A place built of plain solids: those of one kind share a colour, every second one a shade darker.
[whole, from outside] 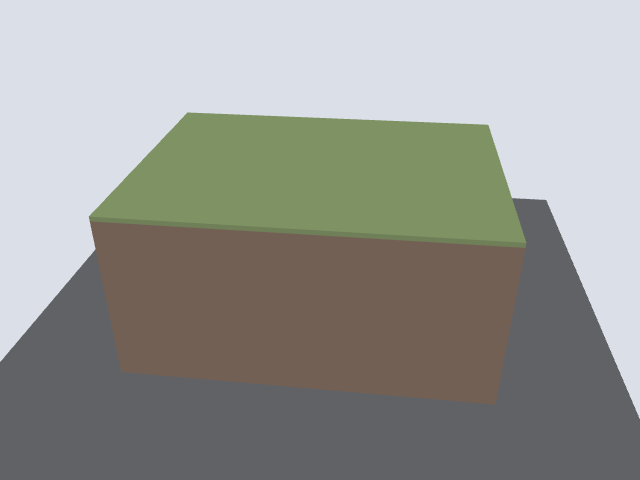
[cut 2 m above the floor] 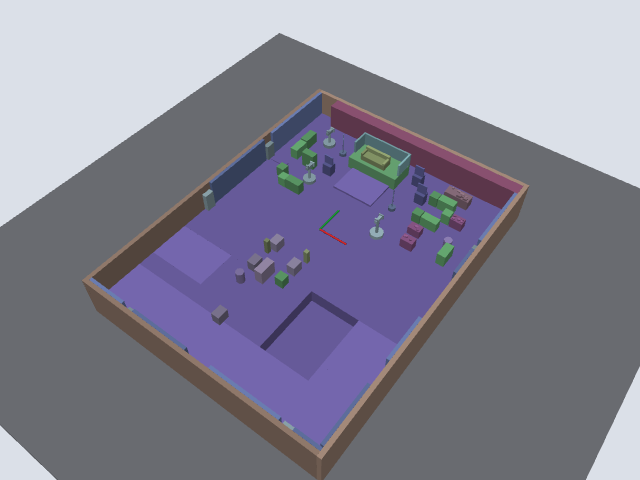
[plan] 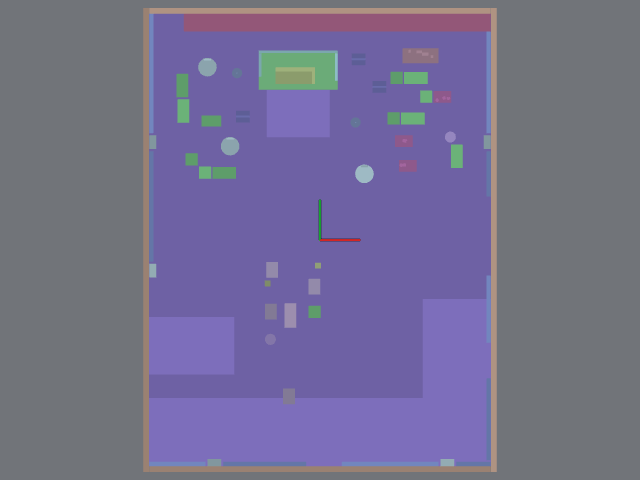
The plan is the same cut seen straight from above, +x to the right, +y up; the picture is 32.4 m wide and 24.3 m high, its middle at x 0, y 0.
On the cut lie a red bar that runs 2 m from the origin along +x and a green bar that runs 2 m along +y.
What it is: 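A television studio; one plain floor, a cyclorama, elevating floor sections, a set, what works the floor and what has gathered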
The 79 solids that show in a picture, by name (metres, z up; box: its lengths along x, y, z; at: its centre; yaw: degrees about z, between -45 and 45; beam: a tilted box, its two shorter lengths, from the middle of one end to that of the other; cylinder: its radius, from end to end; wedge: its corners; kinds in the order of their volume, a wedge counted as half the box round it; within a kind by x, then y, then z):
{
 "floor_1": {"box": [1.39, 0.42, 0.05], "at": [-7.58, 4.99, 1.3]},
 "floor_2": {"box": [4.32, 2.92, 1.32], "at": [-6.5, -5.35, 0.61]},
 "floor_3": {"box": [10.26, 1.21, 1.32], "at": [-3.53, -7.41, 0.61]},
 "floor_4": {"box": [10.26, 0.91, 1.32], "at": [-3.53, -3.44, 0.61]},
 "floor_5": {"box": [5.95, 2.92, 1.32], "at": [-1.38, -5.35, 0.61]},
 "floor_6": {"box": [3.2, 2.4, 0.16], "at": [-1.1, 6.4, 1.35]},
 "floor_7": {"box": [17.32, 3.46, 1.32], "at": [0.0, -9.73, 0.61]},
 "floor_8": {"box": [17.32, 14.46, 1.32], "at": [0.0, 4.23, 0.61]},
 "floor_9": {"box": [3.62, 5.02, 0.29], "at": [3.4, -5.5, 0.1]},
 "floor_10": {"box": [3.46, 1.22, 1.32], "at": [6.93, -7.4, 0.61]},
 "floor_11": {"box": [3.46, 2.92, 1.32], "at": [6.93, -5.35, 0.61]},
 "floor_12": {"box": [3.46, 0.92, 1.32], "at": [6.93, -3.45, 0.61]},
 "wall_1": {"box": [0.3, 23.5, 11.03], "at": [-8.8, 0.0, 5.46]},
 "wall_2": {"box": [17.3, 0.3, 11.03], "at": [0.0, -11.6, 5.46]},
 "wall_3": {"box": [17.3, 0.3, 11.03], "at": [0.0, 11.6, 5.46]},
 "wall_4": {"box": [0.3, 23.5, 11.03], "at": [8.8, 0.0, 5.46]},
 "roof_1": {"box": [17.9, 23.5, 0.3], "at": [0.0, 0.0, 11.13]},
 "cove_1": {"box": [15.55, 0.9, 6.0], "at": [0.88, 11.0, 4.28]},
 "drape_1": {"box": [0.22, 5.6, 6.0], "at": [-8.54, 1.7, 4.28]},
 "drape_2": {"box": [0.22, 6.05, 6.0], "at": [-8.54, 8.43, 4.28]},
 "drape_3": {"box": [2.85, 0.22, 6.0], "at": [-7.22, -11.34, 4.28]},
 "drape_4": {"box": [4.2, 0.22, 6.0], "at": [-2.8, -11.34, 4.28]},
 "drape_5": {"box": [4.9, 0.22, 6.0], "at": [3.55, -11.34, 4.28]},
 "drape_6": {"box": [1.75, 0.22, 6.0], "at": [7.78, -11.34, 4.28]},
 "drape_7": {"box": [0.22, 4.15, 6.0], "at": [8.54, -9.07, 4.28]},
 "drape_8": {"box": [0.22, 3.4, 6.0], "at": [8.54, -3.5, 4.28]},
 "drape_9": {"box": [0.22, 2.3, 6.0], "at": [8.54, 3.35, 4.28]},
 "drape_10": {"box": [0.22, 5.15, 6.0], "at": [8.54, 7.97, 4.28]},
 "deck_1": {"box": [4.0, 2.0, 1.0], "at": [-1.1, 8.6, 1.77]},
 "case_1": {"box": [0.6, 1.2, 0.89], "at": [-6.97, 7.82, 1.72]},
 "case_2": {"box": [0.6, 1.2, 0.87], "at": [-6.92, 6.53, 1.71]},
 "case_3": {"box": [0.62, 0.62, 0.8], "at": [-6.5, 4.08, 1.68]},
 "case_4": {"box": [0.62, 0.62, 0.76], "at": [-5.82, 3.41, 1.66]},
 "case_5": {"box": [1.0, 0.55, 1.24], "at": [-5.5, 6.03, 1.9]},
 "case_6": {"box": [1.2, 0.6, 0.89], "at": [-4.85, 3.4, 1.72]},
 "case_7": {"box": [0.62, 0.62, 0.78], "at": [-0.27, -3.64, 1.67]},
 "case_8": {"box": [0.62, 0.62, 0.81], "at": [3.73, 6.16, 1.68]},
 "case_9": {"box": [0.62, 0.62, 0.85], "at": [3.88, 8.21, 1.7]},
 "case_10": {"box": [1.2, 0.6, 0.8], "at": [4.7, 6.15, 1.68]},
 "case_11": {"box": [1.2, 0.6, 0.9], "at": [4.85, 8.2, 1.73]},
 "case_12": {"box": [0.62, 0.62, 0.84], "at": [5.38, 7.26, 1.7]},
 "case_13": {"box": [0.6, 1.2, 0.95], "at": [6.93, 4.24, 1.75]},
 "flat_1": {"box": [0.14, 1.2, 3.1], "at": [-3.03, 8.86, 3.83]},
 "flat_2": {"box": [4.0, 0.14, 3.1], "at": [-1.1, 9.53, 3.83]},
 "flat_3": {"box": [0.14, 1.4, 3.1], "at": [0.83, 8.76, 3.83]},
 "wallbox_1": {"box": [0.36, 0.7, 1.4], "at": [-8.47, -1.55, 1.98]},
 "wallbox_2": {"box": [0.36, 0.7, 1.25], "at": [-8.47, 4.95, 1.9]},
 "wallbox_3": {"box": [0.7, 0.36, 1.35], "at": [-5.35, -11.27, 1.95]},
 "wallbox_4": {"box": [0.7, 0.36, 1.45], "at": [6.45, -11.27, 2.0]},
 "wallbox_5": {"box": [0.36, 0.7, 1.45], "at": [8.47, 4.95, 2.0]},
 "weights_1": {"box": [0.6, 0.8, 0.76], "at": [-2.49, -3.63, 1.66]},
 "weights_2": {"box": [0.6, 0.8, 0.78], "at": [-2.42, -1.51, 1.67]},
 "weights_3": {"box": [0.6, 0.8, 0.76], "at": [-1.57, -7.92, 1.66]},
 "weights_4": {"box": [0.6, 0.8, 0.79], "at": [-0.28, -2.36, 1.67]},
 "monitor_1": {"box": [0.7, 0.6, 0.9], "at": [-3.9, 6.25, 1.73]},
 "monitor_2": {"box": [0.7, 0.1, 0.71], "at": [-3.9, 6.25, 2.53]},
 "monitor_3": {"box": [0.7, 0.6, 0.9], "at": [1.95, 9.15, 1.73]},
 "monitor_4": {"box": [0.7, 0.1, 0.8], "at": [1.95, 9.15, 2.58]},
 "monitor_5": {"box": [0.7, 0.6, 0.9], "at": [3.0, 7.75, 1.73]},
 "monitor_6": {"box": [0.7, 0.1, 0.76], "at": [3.0, 7.75, 2.56]},
 "paintkit_1": {"box": [0.9, 0.6, 0.66], "at": [4.25, 5.0, 1.6]},
 "paintkit_2": {"box": [0.9, 0.6, 0.75], "at": [4.45, 3.75, 1.65]},
 "paintkit_3": {"box": [0.9, 0.6, 0.74], "at": [6.2, 7.25, 1.65]},
 "table_1": {"box": [1.83, 0.76, 0.77], "at": [5.08, 9.33, 1.66]},
 "sofa_1": {"box": [2.0, 0.85, 0.44], "at": [-1.25, 8.32, 2.5]},
 "sofa_2": {"box": [2.0, 0.22, 0.36], "at": [-1.25, 8.64, 2.9]},
 "rack_1": {"box": [0.6, 1.25, 1.09], "at": [-1.5, -3.83, 1.82]},
 "pedestal_1": {"cylinder": 0.47, "from": [-5.7, 8.75, 1.27], "to": [-5.7, 8.75, 1.56]},
 "pedestal_2": {"box": [0.2, 0.71, 0.24], "at": [-5.7, 8.8, 2.5]},
 "pedestal_3": {"cylinder": 0.47, "from": [-4.55, 4.75, 1.27], "to": [-4.55, 4.75, 1.56]},
 "pedestal_4": {"box": [0.2, 0.71, 0.24], "at": [-4.55, 4.8, 2.62]},
 "pedestal_5": {"cylinder": 0.47, "from": [2.25, 3.35, 1.27], "to": [2.25, 3.35, 1.56]},
 "pedestal_6": {"box": [0.2, 0.71, 0.24], "at": [2.25, 3.4, 2.77]},
 "bin_1": {"cylinder": 0.28, "from": [-2.51, -5.03, 1.27], "to": [-2.51, -5.03, 2.17]},
 "bin_2": {"cylinder": 0.28, "from": [6.6, 5.21, 1.27], "to": [6.6, 5.21, 2.06]},
 "post_1": {"box": [0.3, 0.3, 1.19], "at": [-2.65, -2.2, 1.87]},
 "post_2": {"box": [0.3, 0.3, 1.05], "at": [-0.1, -1.3, 1.8]},
 "stand_1": {"cylinder": 0.26, "from": [-4.2, 8.45, 1.27], "to": [-4.2, 8.45, 1.54]},
 "stand_2": {"cylinder": 0.26, "from": [1.8, 5.95, 1.27], "to": [1.8, 5.95, 1.54]}
}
